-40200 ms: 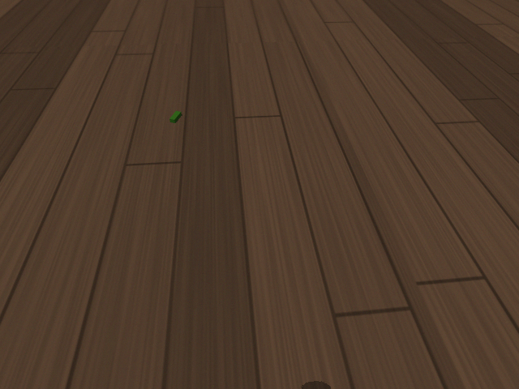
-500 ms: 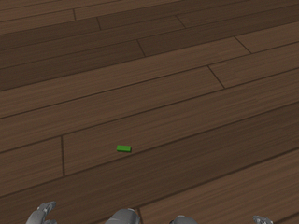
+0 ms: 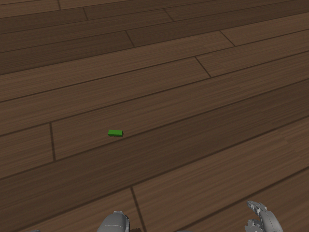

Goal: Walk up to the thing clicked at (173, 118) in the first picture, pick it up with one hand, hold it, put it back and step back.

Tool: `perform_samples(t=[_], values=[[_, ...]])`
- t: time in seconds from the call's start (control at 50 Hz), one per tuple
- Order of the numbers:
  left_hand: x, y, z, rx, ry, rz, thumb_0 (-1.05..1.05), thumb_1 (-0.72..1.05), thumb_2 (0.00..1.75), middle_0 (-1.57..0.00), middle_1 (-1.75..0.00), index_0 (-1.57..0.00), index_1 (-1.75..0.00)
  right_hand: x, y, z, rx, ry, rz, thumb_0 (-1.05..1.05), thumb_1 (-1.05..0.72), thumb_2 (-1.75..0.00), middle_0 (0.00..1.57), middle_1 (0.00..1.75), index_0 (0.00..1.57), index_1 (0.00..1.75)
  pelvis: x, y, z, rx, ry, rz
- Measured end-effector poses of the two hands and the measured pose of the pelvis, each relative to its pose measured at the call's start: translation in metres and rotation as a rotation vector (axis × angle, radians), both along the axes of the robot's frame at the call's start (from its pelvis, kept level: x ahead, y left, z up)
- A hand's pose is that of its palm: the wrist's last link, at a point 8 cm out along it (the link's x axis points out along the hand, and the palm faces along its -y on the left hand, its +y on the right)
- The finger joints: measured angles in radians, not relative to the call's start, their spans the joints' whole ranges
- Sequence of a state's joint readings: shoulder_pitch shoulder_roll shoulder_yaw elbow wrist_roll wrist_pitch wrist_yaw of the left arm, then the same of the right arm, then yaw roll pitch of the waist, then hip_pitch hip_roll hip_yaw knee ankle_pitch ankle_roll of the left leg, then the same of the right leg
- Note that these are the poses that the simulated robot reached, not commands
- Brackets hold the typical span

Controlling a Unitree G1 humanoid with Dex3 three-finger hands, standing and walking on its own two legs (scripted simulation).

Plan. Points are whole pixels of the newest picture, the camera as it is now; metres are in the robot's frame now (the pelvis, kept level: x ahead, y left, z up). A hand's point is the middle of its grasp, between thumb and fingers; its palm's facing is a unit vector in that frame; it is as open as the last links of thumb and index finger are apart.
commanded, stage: step back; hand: left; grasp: from above
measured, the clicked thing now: (115, 133) +0.75 +0.26 -0.74
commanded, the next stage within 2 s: stand in 1.86 s
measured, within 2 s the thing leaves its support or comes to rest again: neither
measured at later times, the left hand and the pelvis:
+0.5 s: hand out of the picture -0.04 +0.26 -0.14, palm faces +0.06 -0.92 -0.38, open 7.4 cm; pelvis -0.17 -0.01 +0.01, yaw +3 degrees
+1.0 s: hand out of the picture -0.27 +0.24 -0.13, palm faces +0.09 -0.90 -0.43, open 7.4 cm; pelvis -0.33 -0.05 +0.00, yaw +6 degrees
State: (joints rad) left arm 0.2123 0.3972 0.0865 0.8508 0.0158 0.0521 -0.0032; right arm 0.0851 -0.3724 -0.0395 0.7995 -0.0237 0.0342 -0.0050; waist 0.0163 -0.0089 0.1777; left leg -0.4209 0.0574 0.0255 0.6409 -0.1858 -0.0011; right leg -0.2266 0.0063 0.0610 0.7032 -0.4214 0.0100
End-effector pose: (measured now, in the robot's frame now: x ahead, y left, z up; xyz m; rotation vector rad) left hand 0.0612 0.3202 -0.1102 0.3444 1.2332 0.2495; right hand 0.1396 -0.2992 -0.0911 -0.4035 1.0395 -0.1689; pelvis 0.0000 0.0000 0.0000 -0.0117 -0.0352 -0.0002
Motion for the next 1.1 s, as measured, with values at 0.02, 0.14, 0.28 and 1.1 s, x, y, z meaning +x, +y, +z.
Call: perform_samples(t=[0.02, 0.14, 0.28, 1.1], values=[[-0.009, -0.004, 0.0, 0.006, 0.001, -0.002, 0.0, 0.9, 0.9, -0.2, -0.3, -0.2, -0.3, -0.007, -0.006, -0.005, 0.005, -0.004, -0.007, 0.0, -0.9, -0.9, 0.21, 0.3, 0.21, 0.3, -0.008, -0.004, -0.003, -0.005, -0.002, -0.003], [-0.062, -0.024, 0.019, 0.014, 0.009, 0.009, 0.0, 0.9, 0.9, -0.21, -0.3, -0.2, -0.3, -0.064, -0.025, -0.011, 0.024, 0.051, -0.059, 0.01, -0.9, -0.9, 0.21, 0.3, 0.21, 0.3, -0.044, -0.012, 0.007, 0.03, -0.007, 0.007], [-0.07, -0.016, 0.026, 0.049, -0.099, -0.012, 0.0, 0.9, 0.9, -0.21, -0.3, -0.2, -0.3, -0.136, -0.025, -0.015, -0.001, 0.152, -0.041, 0.01, -0.91, -0.9, 0.21, 0.3, 0.21, 0.3, -0.088, -0.011, 0.006, 0.028, 0.008, 0.061], [-0.368, -0.039, 0.015, 0.015, -0.057, 0.09, 0.0, 0.9, 0.9, -0.21, -0.3, -0.2, -0.3, -0.407, -0.046, -0.013, 0.033, 0.181, -0.009, 0.01, -0.9, -0.9, 0.21, 0.3, 0.21, 0.3, -0.336, -0.048, 0.008, 0.03, -0.02, 0.092]])
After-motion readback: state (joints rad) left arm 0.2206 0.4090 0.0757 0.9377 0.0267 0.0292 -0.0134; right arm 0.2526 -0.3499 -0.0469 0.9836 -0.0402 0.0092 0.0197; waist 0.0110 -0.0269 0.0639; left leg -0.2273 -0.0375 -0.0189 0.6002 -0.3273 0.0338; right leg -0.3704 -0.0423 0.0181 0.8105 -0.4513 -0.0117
